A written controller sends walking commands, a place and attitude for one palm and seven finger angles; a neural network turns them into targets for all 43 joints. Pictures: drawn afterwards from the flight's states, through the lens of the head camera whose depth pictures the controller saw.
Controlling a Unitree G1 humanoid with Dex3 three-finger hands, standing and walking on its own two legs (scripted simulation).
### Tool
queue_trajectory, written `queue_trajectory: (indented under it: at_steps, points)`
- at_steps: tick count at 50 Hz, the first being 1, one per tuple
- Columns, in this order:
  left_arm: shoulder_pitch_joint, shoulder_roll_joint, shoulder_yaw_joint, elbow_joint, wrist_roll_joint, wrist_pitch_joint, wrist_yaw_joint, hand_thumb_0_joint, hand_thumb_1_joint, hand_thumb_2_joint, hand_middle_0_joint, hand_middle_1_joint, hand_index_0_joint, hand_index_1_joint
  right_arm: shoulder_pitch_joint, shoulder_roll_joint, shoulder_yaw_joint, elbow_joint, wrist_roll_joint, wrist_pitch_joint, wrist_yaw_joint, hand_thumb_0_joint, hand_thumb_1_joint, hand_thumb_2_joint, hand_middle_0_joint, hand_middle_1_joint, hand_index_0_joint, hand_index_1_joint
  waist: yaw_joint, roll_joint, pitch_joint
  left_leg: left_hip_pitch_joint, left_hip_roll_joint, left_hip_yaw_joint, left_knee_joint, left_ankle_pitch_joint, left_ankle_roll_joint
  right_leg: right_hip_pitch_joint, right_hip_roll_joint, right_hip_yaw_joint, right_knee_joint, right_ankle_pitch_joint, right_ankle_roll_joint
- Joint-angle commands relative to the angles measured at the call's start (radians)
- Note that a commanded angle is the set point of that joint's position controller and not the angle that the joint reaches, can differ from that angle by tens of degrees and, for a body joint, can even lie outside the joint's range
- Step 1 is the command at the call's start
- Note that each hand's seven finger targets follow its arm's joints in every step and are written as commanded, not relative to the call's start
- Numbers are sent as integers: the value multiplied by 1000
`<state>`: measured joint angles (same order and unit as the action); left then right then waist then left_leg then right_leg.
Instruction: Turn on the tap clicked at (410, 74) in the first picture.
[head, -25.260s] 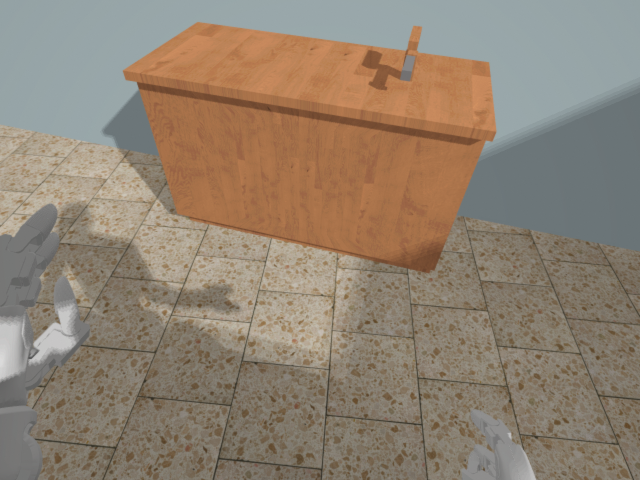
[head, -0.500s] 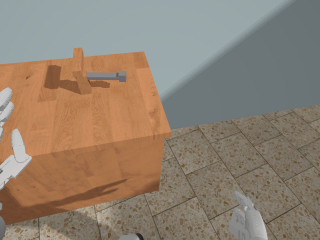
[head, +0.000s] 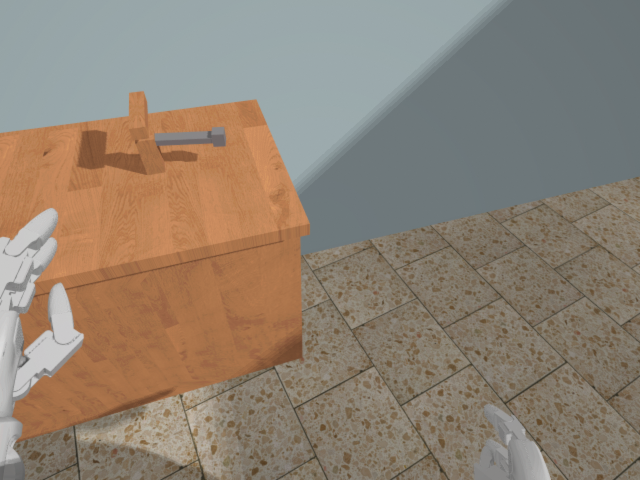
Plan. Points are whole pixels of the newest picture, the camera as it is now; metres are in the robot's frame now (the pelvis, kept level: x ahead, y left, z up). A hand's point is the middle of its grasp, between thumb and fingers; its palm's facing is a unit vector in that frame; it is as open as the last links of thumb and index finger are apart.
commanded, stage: stop stepping back and stand still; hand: left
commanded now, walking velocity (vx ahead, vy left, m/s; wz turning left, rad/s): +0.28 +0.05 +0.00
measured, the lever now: (218, 136) +0.73 +0.24 +0.03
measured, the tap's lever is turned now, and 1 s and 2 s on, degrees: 79 79 79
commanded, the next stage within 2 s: stand and check the lever's angle in 0.50 s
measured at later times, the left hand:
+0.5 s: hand (28, 395) +0.16 +0.24 +0.16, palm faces +0.44 -0.82 -0.36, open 7.4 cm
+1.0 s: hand (35, 337) +0.21 +0.27 +0.16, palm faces +0.41 -0.84 -0.37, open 7.4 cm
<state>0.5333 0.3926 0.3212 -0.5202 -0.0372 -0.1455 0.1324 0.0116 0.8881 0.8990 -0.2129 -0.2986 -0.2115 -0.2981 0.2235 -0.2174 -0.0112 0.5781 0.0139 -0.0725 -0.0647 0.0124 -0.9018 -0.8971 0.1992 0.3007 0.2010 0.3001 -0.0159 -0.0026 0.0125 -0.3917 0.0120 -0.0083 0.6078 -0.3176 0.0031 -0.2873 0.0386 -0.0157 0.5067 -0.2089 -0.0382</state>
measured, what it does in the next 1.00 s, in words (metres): steps on the spot: left foot, then right foot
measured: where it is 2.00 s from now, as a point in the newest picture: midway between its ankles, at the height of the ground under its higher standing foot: outside the picture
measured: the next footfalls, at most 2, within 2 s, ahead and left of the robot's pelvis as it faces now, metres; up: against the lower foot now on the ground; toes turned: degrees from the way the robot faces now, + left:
left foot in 0.12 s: +0.04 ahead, +0.12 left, +0.00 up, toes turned +1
right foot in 0.32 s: +0.02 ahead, -0.08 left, +0.00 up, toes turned +2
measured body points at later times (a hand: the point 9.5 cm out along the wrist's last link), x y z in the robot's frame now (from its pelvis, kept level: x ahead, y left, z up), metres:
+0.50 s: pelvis -0.04 -0.01 +0.01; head -0.06 -0.01 +0.46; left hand +0.13 +0.29 +0.18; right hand +0.11 -0.23 -0.09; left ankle -0.01 +0.12 -0.70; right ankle -0.02 -0.08 -0.73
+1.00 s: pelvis +0.00 +0.02 +0.01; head +0.01 +0.03 +0.46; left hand +0.18 +0.31 +0.18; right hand +0.20 -0.19 -0.07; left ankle +0.00 +0.13 -0.73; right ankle -0.02 -0.08 -0.73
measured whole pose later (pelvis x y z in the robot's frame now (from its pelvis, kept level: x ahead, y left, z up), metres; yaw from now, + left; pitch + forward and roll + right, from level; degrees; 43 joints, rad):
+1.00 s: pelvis +0.00 +0.02 +0.01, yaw +3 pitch -1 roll +0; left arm 0.45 0.36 0.30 -0.46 -0.05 -0.12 0.14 0.01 0.89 0.90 -0.21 -0.30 -0.21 -0.30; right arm 0.16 -0.19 0.01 0.59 0.01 -0.06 -0.05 0.01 -0.90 -0.90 0.20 0.30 0.20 0.30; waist 0.00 0.00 0.04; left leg -0.20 0.03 0.07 0.47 -0.25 0.01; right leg -0.14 0.02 -0.04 0.43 -0.27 -0.02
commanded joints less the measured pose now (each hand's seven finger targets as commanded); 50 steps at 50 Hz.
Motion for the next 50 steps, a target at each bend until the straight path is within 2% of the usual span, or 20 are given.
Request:
queue_trajectory:
  at_steps: [1, 4, 6, 7, 8, 9, 12, 14, 16, 17, 19, 22, 25, 27, 29, 32, 35, 37, 43, 50]
  points:
    - [-171, 164, 108, -155, -1, -50, 46, 0, 900, 900, -200, -300, -200, -300, -86, -98, -35, -103, -5, -45, -11, 0, -900, -900, 200, 300, 200, 300, -24, -122, -72, 154, 3, -6, 228, -69, 13, -219, -313, 310, -329, -470, -97]
    - [-215, 149, 94, -77, 2, -51, 49, 0, 900, 900, -200, -300, -200, -300, -95, -106, -25, -100, -8, -42, -30, 0, -900, -900, 200, 300, 200, 300, -21, -70, -16, 188, 5, 22, -20, -155, 40, -212, -225, 195, -238, -516, -57]
    - [-223, 135, 93, -99, 4, -60, 51, 0, 900, 900, -200, -300, -200, -300, -90, -139, -32, -113, -9, -49, -32, 0, -900, -900, 200, 300, 200, 300, -12, 123, 7, 119, 69, -148, -258, -331, 97, -134, -101, 128, -57, -434, -25]
    - [-213, 135, 101, -107, 2, -62, 48, 0, 900, 900, -200, -300, -200, -300, -89, -148, -42, -125, -1, -49, -32, 0, -900, -900, 200, 300, 200, 300, -10, 233, -10, 119, 166, -280, -351, -378, 125, -103, -20, 15, 128, -284, 14]
    - [-253, 154, 110, -157, 17, -64, 45, 0, 900, 900, -200, -300, -200, -300, -96, -126, -30, -115, -1, -51, -28, 0, -900, -900, 200, 300, 200, 300, -12, 358, 4, -28, 231, -384, -476, -618, 152, -59, 16, -33, 325, -249, 45]
    - [-228, 162, 126, -133, 31, -57, 38, 0, 900, 900, -200, -300, -200, -300, -99, -118, -32, -118, -7, -57, -21, 0, -900, -900, 200, 300, 200, 300, -5, 371, 46, -158, 247, -406, -529, -649, 170, -17, 18, -24, 467, -230, 50]
    - [-175, 108, 86, -111, 14, -55, 28, 0, 900, 900, -200, -300, -200, -300, -103, -108, -34, -113, -3, -76, -1, 0, -900, -900, 200, 300, 200, 300, 18, 184, 14, -114, 173, -210, -404, -418, 119, 118, 9, -65, 178, -261, 32]
    - [-122, 105, 87, -70, 17, -59, 23, 0, 900, 900, -200, -300, -200, -300, -101, -111, -32, -101, -11, -69, -1, 0, -900, -900, 200, 300, 200, 300, 28, 73, 0, -128, 101, -127, -194, -293, 81, 245, -22, -4, -139, -178, 7]
    - [-196, 149, 100, -100, 14, -71, 10, 0, 900, 900, -200, -300, -200, -300, -90, -99, -44, -95, -7, -52, 5, 0, -900, -900, 200, 300, 200, 300, 10, -259, -24, -222, -33, 39, 335, -135, 21, 213, -339, 512, -373, -299, -146]
    - [-252, 122, 77, -110, 15, -82, 6, 0, 900, 900, -200, -300, -200, -300, -72, -103, -49, -86, -7, -61, 16, 0, -900, -900, 200, 300, 200, 300, -8, -202, -47, -207, -21, -10, 452, -107, 8, 154, -372, 531, -375, -336, -140]
    - [-227, 148, 97, -63, -2, -82, 7, 0, 900, 900, -200, -300, -200, -300, -69, -102, -50, -72, -1, -66, 13, 0, -900, -900, 200, 300, 200, 300, -11, -89, 10, -172, 27, -29, 436, -48, 2, 57, -343, 422, -351, -323, -149]
    - [-248, 171, 119, -86, -1, -97, 20, 0, 900, 900, -200, -300, -200, -300, -107, -83, -30, -80, -3, -65, -4, 0, -900, -900, 200, 300, 200, 300, -2, -82, -11, 0, 42, 33, 167, -26, 14, 23, -295, 234, -299, -184, -121]
    - [-212, 141, 103, -101, -8, -89, 32, 0, 900, 900, -200, -300, -200, -300, -122, -77, -23, -99, -13, -71, -12, 0, -900, -900, 200, 300, 200, 300, 15, -65, -24, 197, -3, 111, -67, 9, 29, -18, -240, 187, -262, -287, -91]
    - [-202, 116, 85, -122, -16, -83, 31, 0, 900, 900, -200, -300, -200, -300, -113, -100, -34, -110, -7, -75, -14, 0, -900, -900, 200, 300, 200, 300, 11, 3, -28, 260, 44, 23, -202, -10, 50, -19, -192, 154, -151, -244, -49]
    - [-200, 120, 100, -167, -15, -82, 36, 0, 900, 900, -200, -300, -200, -300, -119, -132, -40, -124, 0, -73, -9, 0, -900, -900, 200, 300, 200, 300, 23, 149, -49, 299, 181, -185, -267, 89, 111, -51, -61, 64, 12, -90, 21]
    - [-185, 124, 118, -139, 2, -70, 28, 0, 900, 900, -200, -300, -200, -300, -136, -109, -29, -122, 6, -77, -8, 0, -900, -900, 200, 300, 200, 300, 19, 221, 15, 52, 183, -194, -382, -249, 98, 82, -37, 20, -6, -124, 40]
    - [-173, 113, 106, -123, 4, -68, 31, 0, 900, 900, -200, -300, -200, -300, -120, -106, -33, -117, 2, -87, -1, 0, -900, -900, 200, 300, 200, 300, 21, 33, -30, 99, 112, -84, -244, -5, 65, 139, -72, 78, -118, 33, 21]
    - [-178, 109, 93, -136, -4, -65, 29, 0, 900, 900, -200, -300, -200, -300, -110, -110, -43, -110, 0, -88, 5, 0, -900, -900, 200, 300, 200, 300, 12, -12, -98, 183, 78, -21, -149, 190, 39, 152, -127, 143, -136, 179, 0]
    - [-166, 122, 98, -153, -11, -46, 30, 0, 900, 900, -200, -300, -200, -300, -124, -102, -39, -126, 1, -59, 6, 0, -900, -900, 200, 300, 200, 300, 17, 41, -166, 303, 106, -11, -148, 494, 35, 185, -116, 91, -85, 394, 17]
    - [-97, 132, 120, -163, -20, -40, 29, 0, 900, 900, -200, -300, -200, -300, -130, -98, -34, -146, 1, -30, 4, 0, -900, -900, 200, 300, 200, 300, 17, 61, -151, 268, 107, -21, -179, 449, 30, 193, -99, 77, -111, 319, 17]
